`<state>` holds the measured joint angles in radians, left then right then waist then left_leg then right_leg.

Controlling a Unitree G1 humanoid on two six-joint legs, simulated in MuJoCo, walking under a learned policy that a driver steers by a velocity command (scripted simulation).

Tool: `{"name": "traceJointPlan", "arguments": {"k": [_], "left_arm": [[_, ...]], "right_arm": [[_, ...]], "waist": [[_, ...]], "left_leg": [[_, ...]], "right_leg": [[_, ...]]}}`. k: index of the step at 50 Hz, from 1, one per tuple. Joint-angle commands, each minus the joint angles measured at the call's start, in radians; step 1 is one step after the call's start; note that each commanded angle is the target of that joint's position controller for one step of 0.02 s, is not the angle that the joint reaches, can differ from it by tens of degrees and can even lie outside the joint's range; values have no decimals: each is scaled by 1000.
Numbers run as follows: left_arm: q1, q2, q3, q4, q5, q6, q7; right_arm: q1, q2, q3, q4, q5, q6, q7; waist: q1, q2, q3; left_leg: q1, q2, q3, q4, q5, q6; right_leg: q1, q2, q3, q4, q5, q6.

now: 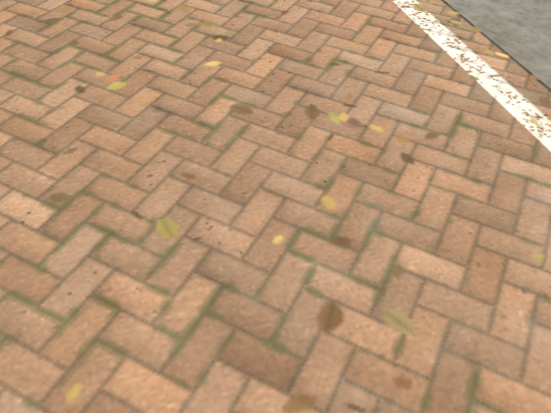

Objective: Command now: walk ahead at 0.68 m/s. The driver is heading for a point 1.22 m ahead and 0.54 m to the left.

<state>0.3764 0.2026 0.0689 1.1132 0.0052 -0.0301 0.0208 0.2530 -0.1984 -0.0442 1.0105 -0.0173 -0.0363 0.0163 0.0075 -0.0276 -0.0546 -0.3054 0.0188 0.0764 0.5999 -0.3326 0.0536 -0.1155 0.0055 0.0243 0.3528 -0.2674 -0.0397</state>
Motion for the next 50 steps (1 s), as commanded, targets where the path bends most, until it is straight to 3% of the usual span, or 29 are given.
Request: {"name": "traceJointPlan", "arguments": {"k": [1,2,3,4,5,6,9,12,17,19,22,23,24,25,26,27,28,29,30,32,34,39,42,44,46,47,48,49,50], "left_arm": [[-217,118,27,-112,7,-27,-3],[-260,40,6,-147,20,-38,-10],[-288,-26,-12,-211,22,-51,-23],[-283,11,-8,-228,42,-56,-39],[-306,51,0,-232,39,-58,-55],[-288,65,4,-221,40,-60,-67],[-284,58,5,-215,43,-33,-84],[-413,53,-1,-269,35,-15,-82],[-614,37,-21,-364,22,-18,-88],[-631,54,-21,-391,19,-22,-83],[-459,109,-4,-376,14,-34,-50],[-244,157,17,-320,11,-42,-33],[-16,206,39,-259,22,-53,-17],[88,314,63,-255,72,-63,-6],[82,297,62,-250,65,-61,-27],[-53,235,51,-252,57,-61,-32],[-115,153,33,-254,48,-70,-32],[-141,117,24,-244,48,-75,-29],[-134,80,12,-220,42,-78,-24],[-104,45,1,-183,22,-90,-24],[-86,53,0,-169,10,-103,-26],[-38,89,-2,-163,20,-121,-21],[22,150,1,-162,12,-115,0],[47,219,15,-180,16,-87,24],[-25,286,38,-220,28,-50,32],[-66,286,42,-243,32,-36,21],[-127,251,46,-257,17,-37,1],[-58,98,6,-374,21,-59,-18],[-145,117,-7,-439,18,-92,-15]], "right_arm": [[278,-39,-24,51,5,-17,-16],[413,-99,-38,81,-17,-33,-29],[403,-160,-41,64,-25,-39,-29],[295,-163,-43,40,-24,-33,-33],[182,-139,-37,-2,-16,-41,-25],[151,-134,-36,-17,-10,-51,-18],[196,-94,-24,1,-5,-75,-22],[277,-77,-20,22,1,-82,-17],[324,-74,-15,27,4,-96,-22],[318,-99,-18,29,5,-95,-27],[280,-169,-31,27,2,-88,-29],[261,-195,-38,26,-4,-81,-31],[217,-197,-43,10,-4,-77,-31],[297,-33,-11,-38,27,-75,-10],[305,-43,-18,-57,57,-86,-6],[185,-100,-36,-89,48,-78,-14],[121,-96,-34,-101,34,-72,-10],[102,-70,-32,-102,21,-63,-2],[109,-42,-31,-111,-2,-48,8],[75,-1,-26,-148,-10,-12,27],[-4,2,-20,-190,-12,11,39],[-193,-47,-8,-271,4,23,64],[-273,-72,-1,-310,-4,14,70],[-202,-117,-12,-290,7,12,63],[100,-189,-46,-219,13,20,43],[282,-241,-77,-162,11,19,24],[259,-264,-112,-158,41,33,3],[114,-370,-115,-191,-8,37,10],[145,-382,-119,-222,-20,43,6]], "waist": [[-179,38,150],[-230,274,107],[-176,358,121],[-105,243,161],[-58,115,176],[-38,65,140],[-25,95,137],[-54,77,190],[-89,94,243],[-74,101,234],[28,165,89],[122,181,-23],[234,154,-134],[168,-74,-322],[137,-188,-405],[84,-131,-201],[67,-27,-65],[39,5,-3],[1,-21,36],[-35,-49,86],[-44,-40,133],[-39,8,211],[-42,6,231],[-88,-43,140],[-244,-102,-12],[-312,-74,-87],[-318,93,-54],[-77,291,-43],[-130,134,-168]], "left_leg": [[428,-51,71,-176,2,3],[555,153,-229,-314,-225,28],[538,362,-698,-495,-548,105],[421,430,-805,-527,-636,162],[357,385,-698,-505,-529,151],[327,322,-569,-504,-408,129],[290,213,-359,-548,-183,103],[292,174,-256,-577,-22,115],[303,180,-166,-654,286,131],[380,201,-155,-623,507,139],[426,210,-123,-332,1181,116],[374,199,-121,-101,1207,105],[168,148,-112,197,971,92],[-182,25,-97,599,306,74],[-325,-58,-186,789,-109,102],[-408,10,-187,842,7,118],[-416,61,-162,806,91,114],[-381,89,-157,765,114,110],[-350,110,-156,743,123,100],[-363,143,-145,725,133,82],[-432,153,-113,704,207,67],[-408,94,21,395,430,93],[-314,25,130,183,443,130],[-200,-62,184,149,367,155],[98,-111,148,159,214,194],[318,-122,78,86,122,224],[459,-69,-70,-38,57,262],[632,134,-563,-69,177,413],[676,230,-841,-268,-62,487]], "right_leg": [[-500,-107,100,33,-369,-132],[-639,-5,-26,418,-253,-99],[-851,57,-35,660,-198,-90],[-887,-40,32,778,-87,-102],[-870,-90,37,809,28,-87],[-809,-107,37,783,80,-64],[-747,-113,-19,750,160,-15],[-785,-102,-69,661,217,1],[-651,-79,-132,366,308,-15],[-597,-57,-136,296,275,-37],[-287,44,-156,254,122,-86],[-55,68,-143,237,62,-99],[259,-19,-59,206,54,-108],[578,-344,364,142,-443,-149],[566,-469,796,-105,-711,-164],[400,-417,684,-142,-679,-122],[236,-395,495,-133,-475,-111],[116,-358,365,-153,-322,-89],[26,-326,249,-166,-238,-66],[-48,-304,104,-197,-146,-42],[-71,-283,-35,-229,-22,-19],[-56,-183,-305,-292,331,20],[77,-215,-368,-233,870,40],[209,-238,-373,-63,1289,48],[190,-282,-336,319,1460,21],[82,-278,-300,616,1282,-7],[-149,-89,-286,1044,486,5],[-627,40,-170,1349,-219,64],[-739,25,35,1372,-173,60]]}}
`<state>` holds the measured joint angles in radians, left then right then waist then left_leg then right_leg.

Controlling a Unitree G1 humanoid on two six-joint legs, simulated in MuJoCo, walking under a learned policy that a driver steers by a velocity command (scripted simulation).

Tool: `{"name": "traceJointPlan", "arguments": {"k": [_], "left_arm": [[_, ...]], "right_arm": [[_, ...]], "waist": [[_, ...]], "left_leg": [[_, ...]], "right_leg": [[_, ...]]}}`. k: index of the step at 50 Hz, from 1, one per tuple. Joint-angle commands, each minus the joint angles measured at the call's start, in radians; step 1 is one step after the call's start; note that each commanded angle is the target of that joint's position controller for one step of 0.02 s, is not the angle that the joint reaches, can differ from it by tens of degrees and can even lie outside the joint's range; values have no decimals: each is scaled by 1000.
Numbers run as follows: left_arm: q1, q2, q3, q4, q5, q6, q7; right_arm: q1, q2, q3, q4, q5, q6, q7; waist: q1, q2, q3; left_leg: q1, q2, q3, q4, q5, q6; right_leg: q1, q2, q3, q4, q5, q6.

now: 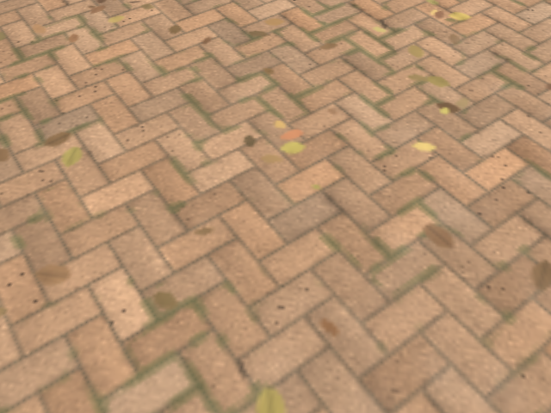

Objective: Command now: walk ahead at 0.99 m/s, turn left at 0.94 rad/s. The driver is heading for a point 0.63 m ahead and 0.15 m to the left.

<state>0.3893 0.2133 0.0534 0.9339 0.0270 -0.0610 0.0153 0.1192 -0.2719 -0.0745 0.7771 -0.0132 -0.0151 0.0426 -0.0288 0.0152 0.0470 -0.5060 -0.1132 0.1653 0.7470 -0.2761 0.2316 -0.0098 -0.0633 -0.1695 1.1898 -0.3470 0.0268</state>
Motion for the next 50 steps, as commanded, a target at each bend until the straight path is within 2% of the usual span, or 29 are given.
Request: {"name": "traceJointPlan", "arguments": {"k": [1,2,4,5,7,10,14,16,17,18,19,20,21,22,23,25,27,29,32,34,36,38,39,40,41,43,44,46,50], "left_arm": [[-195,132,6,-260,-1,-81,-11],[-209,135,3,-264,5,-82,-13],[-181,124,-6,-250,42,-42,-12],[-181,121,-10,-252,48,-19,-17],[-277,113,-20,-300,45,0,-26],[-445,87,-41,-371,18,-2,-39],[-497,120,-38,-411,-4,-10,-36],[-387,179,-15,-387,-5,-16,-21],[-243,231,10,-355,-10,-20,-8],[-19,272,31,-305,-9,-22,11],[197,339,53,-267,23,-24,32],[75,413,61,-287,57,-26,17],[-74,314,60,-318,47,-16,5],[-135,215,35,-324,36,-10,2],[-130,175,24,-295,37,-8,0],[-62,150,13,-219,27,-20,1],[-26,114,1,-173,5,-47,-17],[-57,146,5,-167,-7,-68,-30],[-129,170,6,-168,-18,-74,-34],[-77,216,14,-153,-26,-70,-29],[-48,262,23,-147,-35,-52,-18],[-32,264,20,-150,-42,-30,-4],[48,191,10,-168,-28,-16,-7],[225,129,-8,-176,-43,8,-1],[192,170,-12,-176,-45,25,6],[39,174,-17,-186,-18,35,5],[12,162,-20,-187,-5,46,2],[38,140,-20,-167,-2,77,-6],[9,79,-30,-160,-13,94,0]], "right_arm": [[276,-241,-79,29,-21,11,-30],[253,-186,-61,46,-16,-1,-35],[188,-157,-45,26,-5,-35,-50],[181,-140,-35,21,3,-50,-51],[197,-160,-37,14,9,-71,-44],[252,-174,-47,14,9,-77,-32],[302,-199,-61,12,18,-72,-26],[274,-229,-68,0,15,-71,-34],[245,-265,-74,-7,6,-72,-32],[174,-271,-74,-24,0,-77,-27],[142,-123,-34,-65,-7,-88,-28],[290,-13,5,-135,59,-85,-30],[253,-97,9,-98,28,-63,-44],[176,-138,-1,-90,3,-50,-34],[138,-137,-2,-92,-8,-40,-19],[79,-89,10,-133,-27,-16,16],[36,-49,26,-169,-29,2,22],[0,-54,33,-204,-32,1,18],[-49,-40,51,-213,-25,-16,42],[-52,-41,53,-195,-30,-22,53],[45,-77,40,-154,-51,-26,41],[239,-120,20,-78,-74,-46,16],[239,-190,7,-71,-72,-51,-3],[230,-236,0,-112,-35,-50,-10],[234,-199,-3,-130,16,-42,-26],[89,-87,28,-123,22,-28,-51],[81,-64,38,-100,17,-27,-58],[89,-53,46,-73,4,-30,-57],[74,-50,44,-41,-15,-49,-36]], "waist": [[-72,-53,-135],[-13,-126,-49],[63,-135,3],[78,-130,13],[62,-110,48],[-7,-45,65],[-60,35,3],[-3,48,-76],[82,49,-169],[222,42,-267],[281,-112,-398],[97,-486,-503],[84,-310,-366],[92,-160,-226],[85,-61,-141],[61,-91,-60],[34,-86,-1],[2,-91,11],[-17,-108,18],[-6,-113,-7],[-45,-117,-67],[-131,-87,-158],[-71,98,-239],[21,186,-465],[-38,89,-597],[8,-1,-316],[35,-6,-221],[70,2,-166],[88,38,-200]], "left_leg": [[744,379,-940,-523,-212,251],[589,342,-864,-540,-171,196],[360,250,-694,-542,-17,152],[277,213,-642,-550,9,144],[159,153,-564,-584,85,134],[142,87,-499,-574,274,78],[326,124,-533,-504,505,13],[404,129,-550,-356,724,-36],[415,122,-545,-177,820,-60],[301,85,-517,81,761,-82],[110,20,-455,454,263,-84],[-159,-57,-347,687,-233,-115],[-273,45,-309,746,-118,-103],[-279,100,-274,694,-40,-111],[-253,135,-260,644,-8,-118],[-240,187,-261,600,0,-128],[-265,194,-251,563,-4,-142],[-243,165,-228,431,40,-159],[6,110,-124,6,293,-163],[146,60,-76,-96,365,-148],[249,16,-81,-147,307,-114],[479,42,-150,-284,431,-71],[668,260,-328,-189,1005,-38],[885,536,-654,-30,1780,112],[889,559,-670,-120,1617,177],[582,417,-553,-282,1030,114],[464,373,-505,-325,974,81],[282,322,-399,-380,971,28],[222,269,-303,-408,882,2]], "right_leg": [[-884,28,257,422,-49,-15],[-831,-17,263,288,-9,-14],[-699,-61,260,169,-1,15],[-659,-79,251,109,-9,35],[-614,-91,207,-73,50,61],[-531,-49,167,-385,313,54],[-432,20,168,-612,439,10],[-271,69,180,-667,353,-7],[-121,82,180,-646,256,-17],[120,41,189,-630,188,-26],[361,-175,417,-632,-176,-37],[469,-444,1052,-920,-386,-124],[327,-407,1081,-967,-606,-163],[187,-346,860,-944,-504,-157],[70,-302,691,-938,-294,-146],[-48,-247,466,-958,-71,-115],[-93,-234,336,-962,356,-118],[-127,-214,198,-964,753,-127],[-241,-101,2,-992,792,-90],[-215,-111,-4,-955,869,-88],[-121,-134,-5,-784,1041,-84],[-162,-102,-24,-416,882,-63],[-329,6,-46,-60,51,-42],[-477,66,99,267,-372,-19],[-509,55,231,299,-260,-10],[-557,-11,210,133,-133,1],[-519,-23,212,50,-130,4],[-363,-15,200,-82,-105,2],[-263,7,176,-304,-12,-5]]}}
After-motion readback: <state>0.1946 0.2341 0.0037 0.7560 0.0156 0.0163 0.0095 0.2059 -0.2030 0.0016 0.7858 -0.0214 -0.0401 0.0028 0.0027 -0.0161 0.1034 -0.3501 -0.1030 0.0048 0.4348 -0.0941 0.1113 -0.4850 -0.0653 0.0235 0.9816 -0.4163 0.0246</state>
